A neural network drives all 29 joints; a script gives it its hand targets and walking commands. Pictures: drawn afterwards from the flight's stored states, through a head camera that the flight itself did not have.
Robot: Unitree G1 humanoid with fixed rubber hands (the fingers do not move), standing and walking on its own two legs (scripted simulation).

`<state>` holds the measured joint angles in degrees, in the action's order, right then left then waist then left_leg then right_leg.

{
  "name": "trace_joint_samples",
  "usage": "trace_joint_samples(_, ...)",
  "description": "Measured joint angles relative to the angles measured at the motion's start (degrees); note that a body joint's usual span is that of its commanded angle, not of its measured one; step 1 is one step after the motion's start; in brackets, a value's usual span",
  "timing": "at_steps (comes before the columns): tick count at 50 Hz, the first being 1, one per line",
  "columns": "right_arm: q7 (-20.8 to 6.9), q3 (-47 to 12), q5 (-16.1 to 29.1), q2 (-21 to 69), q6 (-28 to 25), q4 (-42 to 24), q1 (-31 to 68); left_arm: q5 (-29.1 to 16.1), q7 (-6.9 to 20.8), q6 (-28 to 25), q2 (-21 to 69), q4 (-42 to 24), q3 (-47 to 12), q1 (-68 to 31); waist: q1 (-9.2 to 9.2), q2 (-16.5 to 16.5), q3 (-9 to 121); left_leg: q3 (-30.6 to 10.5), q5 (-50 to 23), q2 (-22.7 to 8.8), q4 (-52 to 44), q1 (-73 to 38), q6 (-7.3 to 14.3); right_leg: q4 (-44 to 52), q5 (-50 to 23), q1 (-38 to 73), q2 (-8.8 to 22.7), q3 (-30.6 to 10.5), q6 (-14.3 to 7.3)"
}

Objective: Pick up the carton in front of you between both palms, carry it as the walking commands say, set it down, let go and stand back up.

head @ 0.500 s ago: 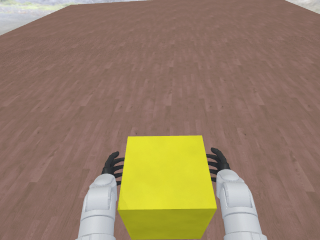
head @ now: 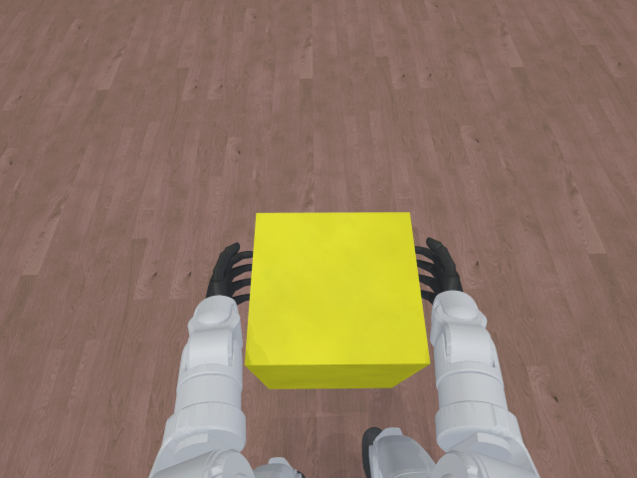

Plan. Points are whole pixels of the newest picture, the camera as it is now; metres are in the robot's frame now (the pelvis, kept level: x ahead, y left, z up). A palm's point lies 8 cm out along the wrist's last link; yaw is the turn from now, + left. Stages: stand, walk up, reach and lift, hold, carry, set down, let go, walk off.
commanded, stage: set down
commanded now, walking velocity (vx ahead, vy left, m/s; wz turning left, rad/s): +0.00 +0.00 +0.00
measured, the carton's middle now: (331, 310) +0.36 -0.02 -0.11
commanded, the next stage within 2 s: none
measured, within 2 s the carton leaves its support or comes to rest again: neither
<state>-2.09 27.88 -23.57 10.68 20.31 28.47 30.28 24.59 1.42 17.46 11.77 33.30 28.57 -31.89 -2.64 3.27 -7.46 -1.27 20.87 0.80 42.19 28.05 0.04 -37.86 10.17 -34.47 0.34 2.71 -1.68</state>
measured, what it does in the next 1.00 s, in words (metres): lowers itself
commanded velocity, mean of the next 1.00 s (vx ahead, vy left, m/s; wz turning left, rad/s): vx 0.00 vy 0.00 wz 0.00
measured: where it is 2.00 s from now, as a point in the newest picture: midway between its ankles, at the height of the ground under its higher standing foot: outside the picture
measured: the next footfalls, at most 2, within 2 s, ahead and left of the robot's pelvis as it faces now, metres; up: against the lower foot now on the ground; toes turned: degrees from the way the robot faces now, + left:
none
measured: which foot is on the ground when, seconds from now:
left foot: down 0.00-1.00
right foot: down 0.00-1.00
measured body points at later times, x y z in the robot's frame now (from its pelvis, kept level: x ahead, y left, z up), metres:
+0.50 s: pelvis -0.03 +0.02 -0.13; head +0.20 -0.01 +0.26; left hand +0.43 +0.11 -0.20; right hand +0.39 -0.19 -0.21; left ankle +0.00 +0.12 -0.71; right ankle +0.09 -0.11 -0.71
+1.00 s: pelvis -0.05 +0.01 -0.25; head +0.25 -0.02 +0.09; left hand +0.48 +0.09 -0.36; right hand +0.40 -0.21 -0.36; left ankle +0.00 +0.12 -0.71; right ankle +0.09 -0.11 -0.71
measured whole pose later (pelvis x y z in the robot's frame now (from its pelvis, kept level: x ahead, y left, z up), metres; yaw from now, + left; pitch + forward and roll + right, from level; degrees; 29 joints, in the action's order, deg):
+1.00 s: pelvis -0.05 +0.01 -0.25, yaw +3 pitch +47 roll +1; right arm 4.0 31.4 -11.9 3.3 16.5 31.3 54.6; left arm 10.1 -3.6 14.2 -3.6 47.9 18.6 -65.1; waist -6.5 4.7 6.4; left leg 0.4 35.0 4.0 101.5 113.9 0.4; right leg -94.1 20.4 -121.0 2.1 -0.4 -0.1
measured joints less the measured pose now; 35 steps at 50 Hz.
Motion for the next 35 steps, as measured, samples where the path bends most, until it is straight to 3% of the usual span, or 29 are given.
trace_joint_samples(6,1.15,-2.95,5.47,-3.08,-9.32,0.35,1.31,-7.72,-3.62,-9.04,-2.16,0.26,-5.19,-1.01,-0.78,0.38,0.54,1.07,1.41,1.29,8.93,18.76,0.82,-8.17,0.67,-18.66,1.26,-1.17,0.96)
trace_joint_samples(12,1.79,-4.80,10.54,-5.68,-11.70,-0.95,2.86,-14.24,-6.42,-11.49,-4.13,-0.40,-10.02,-3.04,-1.50,1.07,5.98,1.11,3.94,2.48,18.79,35.02,1.29,-17.63,3.10,-34.67,1.98,-2.25,2.07)
trace_joint_samples(16,1.60,-3.15,11.02,-5.99,-10.41,0.05,5.71,-14.27,-6.59,-9.91,-4.51,0.52,-9.19,-6.14,-1.85,1.22,9.63,1.35,5.84,2.72,24.61,42.49,1.42,-23.16,4.65,-42.18,2.16,-2.49,2.07)
trace_joint_samples(26,0.90,2.29,7.38,-5.31,-5.33,1.52,13.03,-10.47,-4.95,-4.68,-4.86,3.40,-3.82,-14.60,-2.44,1.60,14.76,2.43,9.33,2.73,35.72,57.05,1.65,-34.15,7.34,-57.40,1.97,-3.53,2.20)
trace_joint_samples(35,2.75,2.26,8.84,-5.83,-4.66,1.14,16.57,-11.97,-4.77,-4.11,-8.40,6.13,-5.70,-20.25,-2.56,1.39,16.99,2.59,11.79,2.54,45.15,70.22,1.11,-43.36,9.07,-71.07,1.68,-3.65,1.84)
